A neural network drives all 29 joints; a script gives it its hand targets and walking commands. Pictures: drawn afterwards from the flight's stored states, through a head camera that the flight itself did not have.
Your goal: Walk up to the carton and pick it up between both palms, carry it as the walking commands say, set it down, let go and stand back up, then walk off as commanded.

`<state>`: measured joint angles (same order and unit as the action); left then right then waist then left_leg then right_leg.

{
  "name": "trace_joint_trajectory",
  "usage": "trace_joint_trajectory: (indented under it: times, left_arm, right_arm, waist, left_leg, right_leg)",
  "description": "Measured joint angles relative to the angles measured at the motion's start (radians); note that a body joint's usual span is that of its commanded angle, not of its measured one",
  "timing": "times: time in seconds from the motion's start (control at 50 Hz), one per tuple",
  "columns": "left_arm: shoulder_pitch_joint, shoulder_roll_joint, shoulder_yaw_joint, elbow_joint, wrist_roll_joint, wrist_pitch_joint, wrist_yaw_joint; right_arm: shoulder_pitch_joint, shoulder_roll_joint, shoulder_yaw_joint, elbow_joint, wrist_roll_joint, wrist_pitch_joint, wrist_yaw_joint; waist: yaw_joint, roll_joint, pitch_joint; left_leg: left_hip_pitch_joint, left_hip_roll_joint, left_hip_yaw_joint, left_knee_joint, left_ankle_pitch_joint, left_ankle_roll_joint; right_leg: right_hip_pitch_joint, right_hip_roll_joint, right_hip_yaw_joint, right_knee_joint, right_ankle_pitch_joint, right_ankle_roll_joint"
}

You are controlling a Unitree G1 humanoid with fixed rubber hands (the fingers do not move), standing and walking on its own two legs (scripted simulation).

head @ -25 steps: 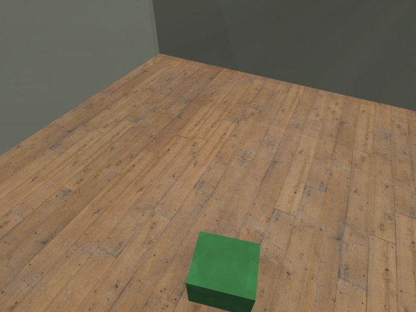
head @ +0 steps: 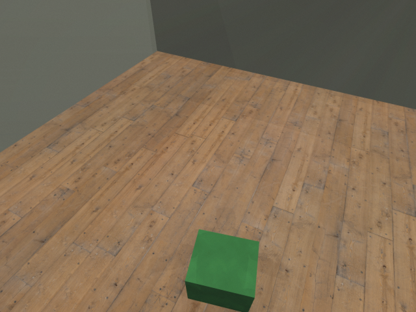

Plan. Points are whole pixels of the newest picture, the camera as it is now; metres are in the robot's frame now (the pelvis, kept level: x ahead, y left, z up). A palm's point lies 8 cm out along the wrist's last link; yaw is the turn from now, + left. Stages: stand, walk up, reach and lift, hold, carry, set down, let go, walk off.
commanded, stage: stand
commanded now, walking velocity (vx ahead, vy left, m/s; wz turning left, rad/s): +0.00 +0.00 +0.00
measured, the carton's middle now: (222, 270) +0.47 -0.06 -0.67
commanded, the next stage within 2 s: walk off in 0.02 s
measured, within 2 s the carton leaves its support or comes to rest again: neither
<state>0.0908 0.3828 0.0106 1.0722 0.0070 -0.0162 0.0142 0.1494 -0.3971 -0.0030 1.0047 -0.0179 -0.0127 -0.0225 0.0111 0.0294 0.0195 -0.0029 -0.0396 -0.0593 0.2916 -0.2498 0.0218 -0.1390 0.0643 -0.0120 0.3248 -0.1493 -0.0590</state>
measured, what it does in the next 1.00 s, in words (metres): walks ahead: right foot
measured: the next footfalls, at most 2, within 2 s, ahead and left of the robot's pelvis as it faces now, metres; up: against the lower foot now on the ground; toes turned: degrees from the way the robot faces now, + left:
right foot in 0.68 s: +0.27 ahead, -0.16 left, +0.00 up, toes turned -10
left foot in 1.06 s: +0.46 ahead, +0.08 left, +0.00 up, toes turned +1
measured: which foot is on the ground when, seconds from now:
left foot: down 0.00-0.74, up 0.76-1.00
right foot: down 0.00-0.44, up 0.46-0.66, down 0.68-1.00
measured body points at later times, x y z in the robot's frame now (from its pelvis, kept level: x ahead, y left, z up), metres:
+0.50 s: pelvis +0.05 +0.01 -0.01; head +0.04 +0.00 +0.44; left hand +0.09 +0.29 -0.15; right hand +0.05 -0.28 -0.15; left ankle -0.06 +0.11 -0.75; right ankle +0.02 -0.08 -0.73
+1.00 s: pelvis +0.28 -0.07 +0.00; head +0.29 -0.08 +0.45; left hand +0.26 +0.18 -0.14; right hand +0.36 -0.34 -0.14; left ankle +0.30 +0.09 -0.66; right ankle +0.23 -0.15 -0.75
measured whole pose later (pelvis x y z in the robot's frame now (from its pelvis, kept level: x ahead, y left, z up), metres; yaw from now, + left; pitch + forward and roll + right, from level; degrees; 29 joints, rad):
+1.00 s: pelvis +0.28 -0.07 +0.00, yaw -4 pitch -1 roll +0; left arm 0.39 0.22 0.01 1.07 0.02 -0.07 -0.01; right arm 0.17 -0.26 -0.02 0.96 -0.03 -0.02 0.03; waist 0.02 0.02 0.02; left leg -0.53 0.13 0.03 1.08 -0.23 -0.03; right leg -0.08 0.01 -0.11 0.34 -0.25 -0.06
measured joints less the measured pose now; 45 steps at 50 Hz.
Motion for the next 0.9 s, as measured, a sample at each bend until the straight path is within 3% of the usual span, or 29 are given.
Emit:
trace_joint_trajectory:
  times: [0.26, 0.36, 0.42, 0.52, 0.58, 0.62, 0.68, 0.72, 0.74, 0.76, 0.82, 0.86, 0.9]
  left_arm:
    - [0.002, -0.006, -0.012, 0.017, 0.001, 0.011, 0.0]
    - [0.067, -0.04, -0.016, 0.029, 0.01, 0.038, -0.005]
    - [0.12, -0.058, -0.011, 0.033, 0.011, 0.036, -0.012]
    - [0.151, -0.082, -0.011, 0.008, 0.026, 0.006, -0.028]
    - [0.117, -0.084, -0.011, -0.037, 0.027, -0.009, -0.038]
    - [0.079, -0.081, -0.011, -0.074, 0.027, -0.01, -0.047]
    - [0.014, -0.085, -0.013, -0.133, 0.023, -0.011, -0.055]
    - [-0.017, -0.091, -0.009, -0.159, 0.02, -0.019, -0.048]
    - [-0.021, -0.089, -0.004, -0.168, 0.021, -0.027, -0.04]
    - [-0.02, -0.087, 0.003, -0.171, 0.025, -0.035, -0.032]
    - [0.042, -0.102, 0.01, -0.134, 0.016, -0.042, -0.026]
    - [0.103, -0.117, 0.009, -0.098, 0.016, -0.043, -0.027]
    - [0.165, -0.133, 0.006, -0.065, 0.016, -0.046, -0.026]
  right_arm:
    - [0.007, 0.007, 0.008, 0.019, 0.0, 0.012, 0.003]
    - [0.049, 0.048, 0.023, 0.022, -0.015, 0.028, 0.004]
    - [0.09, 0.072, 0.027, 0.021, -0.019, 0.013, 0.003]
    - [0.189, 0.096, 0.01, 0.047, -0.017, -0.016, -0.001]
    - [0.257, 0.105, 0.005, 0.077, -0.019, -0.024, 0.002]
    - [0.295, 0.109, 0.004, 0.095, -0.015, -0.026, 0.005]
    - [0.328, 0.113, 0.005, 0.117, -0.009, -0.03, 0.012]
    - [0.337, 0.116, 0.004, 0.129, -0.001, -0.033, 0.015]
    - [0.34, 0.121, 0.004, 0.13, 0.002, -0.035, 0.016]
    - [0.333, 0.128, 0.007, 0.123, 0.003, -0.036, 0.017]
    - [0.259, 0.129, -0.003, 0.078, 0.006, -0.037, 0.016]
    - [0.195, 0.126, -0.008, 0.039, -0.002, -0.037, 0.022]
    - [0.135, 0.124, -0.013, 0.003, -0.011, -0.03, 0.033]
  waist:
    - [0.001, 0.0, -0.011]
    - [0.0, 0.001, -0.038]
    - [-0.003, -0.005, -0.046]
    - [-0.017, -0.019, -0.035]
    - [-0.033, -0.012, -0.01]
    - [-0.047, -0.008, 0.005]
    - [-0.065, 0.004, 0.029]
    - [-0.067, 0.015, 0.038]
    - [-0.063, 0.007, 0.04]
    - [-0.062, -0.004, 0.046]
    - [-0.061, -0.005, 0.053]
    - [-0.052, -0.002, 0.048]
    - [-0.036, 0.001, 0.038]
  left_leg:
    - [-0.004, 0.003, 0.003, 0.0, -0.002, -0.001]
    - [-0.055, 0.019, 0.022, 0.123, -0.118, 0.004]
    - [-0.059, 0.021, 0.031, 0.146, -0.116, 0.013]
    - [0.018, 0.005, 0.048, 0.078, -0.131, 0.02]
    - [0.078, 0.015, 0.049, 0.024, -0.134, 0.012]
    - [0.115, 0.026, 0.052, -0.001, -0.147, 0.002]
    - [0.165, 0.053, 0.058, -0.016, -0.185, -0.019]
    - [0.16, 0.082, 0.062, 0.066, -0.23, -0.03]
    - [0.124, 0.087, 0.062, 0.184, -0.252, -0.03]
    - [0.052, 0.089, 0.059, 0.381, -0.271, -0.027]
    - [-0.178, 0.077, 0.025, 0.855, -0.22, -0.012]
    - [-0.302, 0.102, 0.053, 0.935, -0.152, -0.015]
    - [-0.404, 0.13, 0.076, 0.909, -0.106, -0.026]
  right_leg:
    - [-0.002, 0.003, 0.003, -0.006, 0.001, 0.002]
    - [-0.036, 0.019, 0.007, 0.066, -0.06, -0.005]
    - [-0.054, 0.022, 0.011, 0.12, -0.093, -0.005]
    - [-0.172, -0.031, -0.02, 0.416, -0.27, 0.03]
    - [-0.299, -0.08, -0.048, 0.593, -0.3, 0.052]
    - [-0.368, -0.11, -0.062, 0.602, -0.266, 0.065]
    - [-0.398, -0.122, -0.089, 0.477, -0.183, 0.061]
    - [-0.339, -0.097, -0.106, 0.382, -0.152, 0.038]
    - [-0.293, -0.091, -0.112, 0.318, -0.1, 0.022]
    - [-0.282, -0.093, -0.119, 0.321, -0.036, 0.011]
    - [-0.212, -0.077, -0.13, 0.325, -0.119, -0.007]
    - [-0.136, -0.065, -0.13, 0.247, -0.126, -0.001]
    - [-0.068, -0.054, -0.124, 0.168, -0.111, 0.002]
